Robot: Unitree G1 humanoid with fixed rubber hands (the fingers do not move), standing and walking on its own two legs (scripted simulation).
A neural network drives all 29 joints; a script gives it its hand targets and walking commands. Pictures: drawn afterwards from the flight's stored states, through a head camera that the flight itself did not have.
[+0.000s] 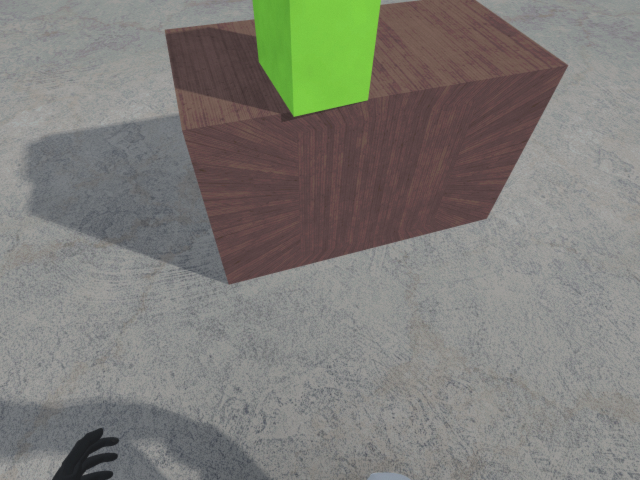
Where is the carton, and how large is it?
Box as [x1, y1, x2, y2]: [252, 0, 380, 116]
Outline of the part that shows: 252,0 259,62 294,116 367,99 380,0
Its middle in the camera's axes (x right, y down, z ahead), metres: -0.02 -0.51 +0.95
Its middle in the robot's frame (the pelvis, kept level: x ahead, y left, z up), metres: +1.07 +0.04 +0.05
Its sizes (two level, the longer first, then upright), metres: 0.286 0.202 0.276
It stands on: a pedestal, 0.67 m high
